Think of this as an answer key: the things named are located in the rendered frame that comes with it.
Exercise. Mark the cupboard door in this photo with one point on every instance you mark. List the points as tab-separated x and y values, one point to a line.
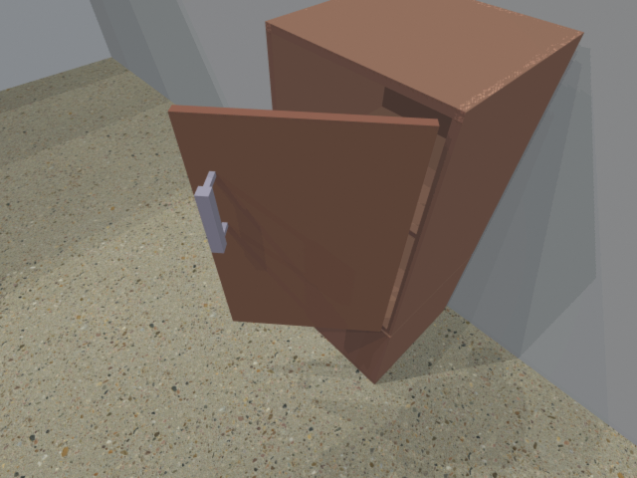
319	208

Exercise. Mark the handle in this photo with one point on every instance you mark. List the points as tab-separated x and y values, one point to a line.
208	210

